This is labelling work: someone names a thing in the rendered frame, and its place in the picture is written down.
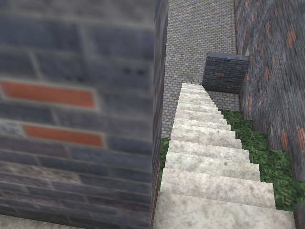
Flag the stairs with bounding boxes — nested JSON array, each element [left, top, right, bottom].
[[159, 83, 276, 209]]

